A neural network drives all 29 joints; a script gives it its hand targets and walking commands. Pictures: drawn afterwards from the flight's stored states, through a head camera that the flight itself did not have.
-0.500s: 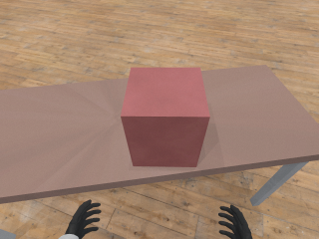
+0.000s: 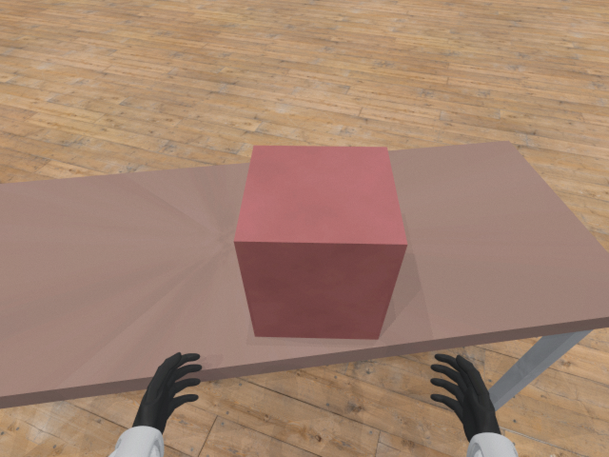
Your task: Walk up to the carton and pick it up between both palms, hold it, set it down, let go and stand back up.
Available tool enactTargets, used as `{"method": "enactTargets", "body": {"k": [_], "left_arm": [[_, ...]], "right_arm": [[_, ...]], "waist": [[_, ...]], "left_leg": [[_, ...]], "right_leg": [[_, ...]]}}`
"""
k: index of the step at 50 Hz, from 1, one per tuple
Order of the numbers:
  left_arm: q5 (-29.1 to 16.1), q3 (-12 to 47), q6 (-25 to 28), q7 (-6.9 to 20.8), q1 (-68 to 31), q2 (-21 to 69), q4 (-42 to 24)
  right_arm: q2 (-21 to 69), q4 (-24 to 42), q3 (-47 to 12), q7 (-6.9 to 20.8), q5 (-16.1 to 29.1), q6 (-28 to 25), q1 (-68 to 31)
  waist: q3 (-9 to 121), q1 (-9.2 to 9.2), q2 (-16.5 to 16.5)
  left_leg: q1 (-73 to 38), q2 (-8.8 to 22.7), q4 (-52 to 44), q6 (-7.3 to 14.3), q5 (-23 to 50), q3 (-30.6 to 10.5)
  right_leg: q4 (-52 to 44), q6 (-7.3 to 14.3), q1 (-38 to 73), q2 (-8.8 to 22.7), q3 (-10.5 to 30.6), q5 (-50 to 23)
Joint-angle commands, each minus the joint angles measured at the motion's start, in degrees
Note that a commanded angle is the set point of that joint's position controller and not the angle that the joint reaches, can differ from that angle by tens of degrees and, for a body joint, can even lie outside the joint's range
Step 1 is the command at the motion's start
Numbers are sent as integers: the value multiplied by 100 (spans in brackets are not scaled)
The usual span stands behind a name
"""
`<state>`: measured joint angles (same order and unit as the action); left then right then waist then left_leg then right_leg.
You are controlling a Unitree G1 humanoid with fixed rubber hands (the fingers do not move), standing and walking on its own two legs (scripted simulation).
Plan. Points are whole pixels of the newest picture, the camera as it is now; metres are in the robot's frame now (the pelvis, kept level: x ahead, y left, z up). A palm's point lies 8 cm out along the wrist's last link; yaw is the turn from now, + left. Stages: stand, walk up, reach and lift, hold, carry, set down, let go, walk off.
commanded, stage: reach and lift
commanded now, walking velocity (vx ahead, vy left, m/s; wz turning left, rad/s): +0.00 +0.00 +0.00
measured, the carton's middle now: (318, 245) +0.44 +0.01 +0.01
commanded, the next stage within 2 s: none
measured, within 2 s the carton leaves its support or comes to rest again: neither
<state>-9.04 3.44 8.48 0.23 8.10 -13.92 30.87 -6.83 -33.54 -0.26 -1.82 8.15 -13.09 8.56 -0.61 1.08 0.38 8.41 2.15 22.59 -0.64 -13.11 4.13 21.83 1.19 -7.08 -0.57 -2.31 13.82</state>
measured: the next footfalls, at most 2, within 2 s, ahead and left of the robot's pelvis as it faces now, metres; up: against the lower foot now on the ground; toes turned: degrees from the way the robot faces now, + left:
none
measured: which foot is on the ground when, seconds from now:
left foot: down 0.00-1.00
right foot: down 0.00-1.00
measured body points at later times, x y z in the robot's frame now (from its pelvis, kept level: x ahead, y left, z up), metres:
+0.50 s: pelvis +0.00 +0.00 +0.00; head +0.00 +0.00 +0.45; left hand +0.27 +0.22 -0.01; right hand +0.27 -0.20 -0.02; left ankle -0.01 +0.12 -0.74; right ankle -0.02 -0.10 -0.74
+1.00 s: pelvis -0.01 +0.00 +0.00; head +0.00 +0.01 +0.45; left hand +0.35 +0.22 +0.05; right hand +0.35 -0.20 +0.05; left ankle -0.01 +0.12 -0.74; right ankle -0.02 -0.11 -0.74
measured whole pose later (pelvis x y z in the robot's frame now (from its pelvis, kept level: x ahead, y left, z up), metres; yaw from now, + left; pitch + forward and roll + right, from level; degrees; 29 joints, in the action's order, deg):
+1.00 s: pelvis -0.01 +0.00 +0.00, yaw +0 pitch +2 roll +0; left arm -11.2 -1.4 1.4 0.5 -22.9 -15.3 39.5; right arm -12.4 -40.8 -2.2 -5.3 16.9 -5.1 -22.7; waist 1.7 -0.1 0.4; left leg 13.4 2.2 23.2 -0.7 -12.1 2.9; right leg 21.6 1.3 -11.6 -1.3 -1.5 12.3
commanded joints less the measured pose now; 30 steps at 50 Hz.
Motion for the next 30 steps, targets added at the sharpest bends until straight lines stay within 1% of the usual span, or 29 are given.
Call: {"method": "enactTargets", "body": {"k": [1, 2, 4, 5, 6, 7, 8, 9, 10, 11, 12, 13, 14, 15, 16, 17, 18, 19, 20, 21, 22, 23, 24, 25, 26, 27, 28, 29, 30], "left_arm": [[-19, -281, 582, 33, -864, -613, -887], [-42, -323, 674, 28, -980, -631, -969], [-105, -355, 765, 26, -1110, -683, -806], [-129, -358, 819, 44, -1200, -696, -572], [-183, -321, 883, 56, -1312, -664, -422], [-125, -301, 949, 59, -1195, -698, -375], [-182, -377, 1033, 65, -1435, -728, -452], [-243, -278, 1087, 89, -1388, -747, -356], [-304, -286, 1174, 112, -1516, -763, -323], [-327, -286, 1230, 134, -1608, -732, -219], [-222, -319, 1243, 140, -1629, -781, -127], [-281, -355, 1287, 136, -1878, -794, -244], [-307, -349, 1315, 125, -1959, -796, -287], [-268, -358, 1373, 113, -1905, -817, -344], [-373, -337, 1421, 106, -2210, -849, -390], [-316, -309, 1463, 86, -2033, -806, -310], [-305, -349, 1494, 96, -2110, -778, -173], [-309, -367, 1492, 112, -2109, -763, -41], [-290, -380, 1495, 129, -2230, -794, 4], [-275, -343, 1482, 99, -2486, -809, 54], [-291, -350, 1441, 71, -2443, -801, 121], [-424, -261, 1398, 80, -2772, -729, 117], [-516, -279, 1356, 88, -3006, -800, 272], [-517, -234, 1300, 70, -3076, -783, 278], [-532, -291, 1242, 62, -3202, -812, 232], [-550, -351, 1172, 50, -3301, -887, 238], [-534, -343, 1145, 20, -3398, -994, 80], [-464, -383, 1071, -15, -3342, -869, 249], [-462, -407, 1012, -24, -3420, -859, 99]], "right_arm": [[-502, 831, 178, -76, 112, -583, -824], [-473, 699, 101, -63, 133, -622, -794], [-436, 668, 87, -78, 161, -667, -911], [-438, 551, 71, -77, 159, -679, -1065], [-452, 574, 73, -80, 163, -722, -1183], [-479, 454, 125, -105, 133, -790, -1108], [-503, 657, 59, -112, 239, -874, -1394], [-428, 508, -45, -111, 229, -908, -1261], [-442, 654, -48, -125, 244, -977, -1414], [-455, 510, -108, -134, 326, -1009, -1511], [-473, 186, -103, -134, 338, -1029, -1425], [-533, 331, -104, -145, 403, -1087, -1689], [-552, 360, -54, -157, 403, -1137, -1802], [-548, 252, -37, -170, 417, -1173, -1738], [-623, 403, -80, -172, 502, -1227, -2066], [-544, 286, -137, -173, 543, -1257, -1965], [-497, 328, -202, -165, 533, -1273, -2080], [-547, 127, -223, -163, 537, -1246, -2073], [-571, 180, -189, -149, 555, -1248, -2181], [-645, 51, -188, -163, 510, -1223, -2380], [-693, -44, -90, -168, 506, -1172, -2473], [-691, 18, -161, -157, 557, -1111, -2650], [-734, -131, -108, -171, 584, -1035, -2872], [-757, -174, -72, -189, 543, -948, -2921], [-835, -15, -65, -201, 547, -891, -3124], [-824, 79, -65, -237, 592, -848, -3261], [-804, 219, -75, -241, 665, -789, -3366], [-755, 14, -169, -259, 699, -680, -3358], [-847, 104, -140, -244, 740, -610, -3416]], "waist": [[919, -27, -147], [938, -1, -159], [903, -34, -125], [942, -31, -176], [949, -63, -73], [947, -46, -137], [1159, 40, -126], [1112, 11, -46], [1103, -66, 37], [1059, -57, -21], [1025, -82, -167], [1146, -89, -212], [1219, -145, -182], [1252, -135, -108], [1373, -94, -123], [1237, -95, -173], [1268, -81, -67], [1156, -76, -67], [1233, -71, -109], [1253, -107, -162], [1216, -86, -148], [1251, -178, -142], [1185, -143, -54], [1214, -259, -106], [1398, -204, -52], [1498, -132, -66], [1801, -116, -117], [1743, -110, -166], [1837, -99, -220]], "left_leg": [[-697, -164, 92, -205, 2033, -249], [-600, -164, 76, -223, 1995, -263], [-559, -165, 71, -180, 1791, -245], [-370, -171, 79, -182, 1692, -257], [-319, -149, 86, -129, 1545, -284], [-360, -161, 84, -163, 1576, -267], [-375, -173, 157, -148, 1663, -276], [-277, -179, 190, -119, 1581, -255], [-259, -169, 187, -98, 1610, -316], [-283, -164, 232, -113, 1666, -322], [-343, -187, 260, -163, 1675, -299], [-336, -179, 252, -149, 1711, -307], [-271, -181, 244, -149, 1530, -299], [-299, -183, 250, -114, 1629, -322], [-276, -208, 236, -140, 1548, -275], [-217, -217, 276, -148, 1732, -271], [-193, -199, 257, -119, 1654, -302], [-155, -236, 226, -92, 1585, -288], [-70, -224, 201, -117, 1438, -308], [-57, -201, 173, -143, 1325, -305], [-86, -172, 150, -133, 1333, -315], [-84, -170, 154, -135, 1218, -314], [33, -185, 184, -102, 1113, -324], [-60, -182, 158, -105, 1035, -325], [-137, -211, 189, -120, 1070, -301], [-23, -205, 181, -66, 1054, -297], [-53, -202, 222, -79, 1263, -308], [-33, -204, 216, -109, 1335, -303], [-136, -185, 195, -109, 1422, -294]], "right_leg": [[-223, 15, -97, 46, 358, -1634], [-234, 0, -35, 33, 360, -1624], [-194, -20, -76, 96, 429, -1505], [-162, -12, -41, 100, 435, -1478], [-112, -22, -59, 134, 451, -1407], [-92, -36, -50, 102, 429, -1484], [1, -47, -46, 83, 443, -1573], [-30, -67, 13, 106, 468, -1496], [20, -88, 71, 128, 475, -1690], [63, -79, 25, 125, 477, -1820], [76, -68, 77, 114, 495, -1795], [93, -73, 59, 111, 474, -1805], [95, -72, 63, 93, 464, -1719], [142, -88, 131, 88, 461, -1812], [148, -94, 125, 65, 463, -1729], [193, -117, 197, 79, 461, -2003], [142, -120, 217, 113, 458, -1946], [153, -135, 177, 107, 482, -1936], [139, -121, 186, 116, 455, -1764], [125, -111, 123, 90, 477, -1537], [99, -81, 106, 51, 427, -1380], [62, -48, -87, 72, 421, -1146], [58, -49, -225, 82, 482, -1064], [46, -52, -280, 92, 479, -1052], [76, -58, -215, 75, 414, -1060], [71, -60, -188, 95, 454, -1078], [141, -81, -22, 68, 422, -1334], [146, -66, -8, 46, 441, -1369], [127, -65, 7, 35, 400, -1402]]}}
